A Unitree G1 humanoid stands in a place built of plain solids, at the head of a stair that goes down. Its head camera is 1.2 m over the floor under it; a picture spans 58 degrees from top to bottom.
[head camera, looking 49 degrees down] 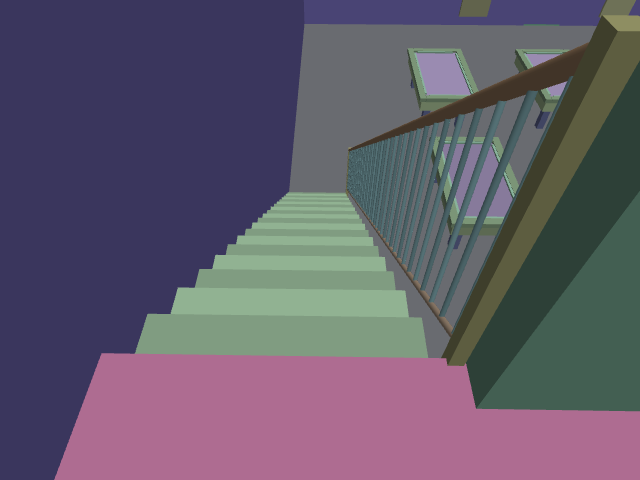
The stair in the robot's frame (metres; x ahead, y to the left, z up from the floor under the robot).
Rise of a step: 0.21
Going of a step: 0.27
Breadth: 1.03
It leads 1 degrees to the right of straight ahead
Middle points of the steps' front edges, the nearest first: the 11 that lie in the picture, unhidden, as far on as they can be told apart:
0.59 0.14 0.00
0.85 0.13 -0.21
1.12 0.13 -0.42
1.39 0.12 -0.64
1.65 0.12 -0.85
1.92 0.12 -1.06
2.19 0.11 -1.27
2.46 0.11 -1.48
2.72 0.10 -1.70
2.99 0.10 -1.91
3.26 0.09 -2.12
